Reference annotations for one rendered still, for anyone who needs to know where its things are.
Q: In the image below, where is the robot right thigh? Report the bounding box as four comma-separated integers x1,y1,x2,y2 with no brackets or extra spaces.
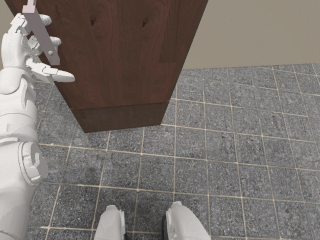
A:
166,205,211,240

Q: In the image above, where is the robot left hand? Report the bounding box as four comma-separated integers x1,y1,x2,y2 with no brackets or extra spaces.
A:
1,13,75,84

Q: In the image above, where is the robot right shin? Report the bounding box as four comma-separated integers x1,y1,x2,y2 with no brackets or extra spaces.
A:
167,201,182,240

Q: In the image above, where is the handle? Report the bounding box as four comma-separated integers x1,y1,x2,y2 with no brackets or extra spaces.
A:
22,0,60,66

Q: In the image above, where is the cupboard door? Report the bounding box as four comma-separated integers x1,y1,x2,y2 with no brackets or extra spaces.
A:
12,0,204,110

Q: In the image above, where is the left robot forearm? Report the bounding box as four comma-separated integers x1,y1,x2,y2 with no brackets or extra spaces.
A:
0,67,39,147

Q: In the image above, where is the robot left upper arm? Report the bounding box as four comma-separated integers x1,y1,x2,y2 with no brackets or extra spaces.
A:
0,141,49,240

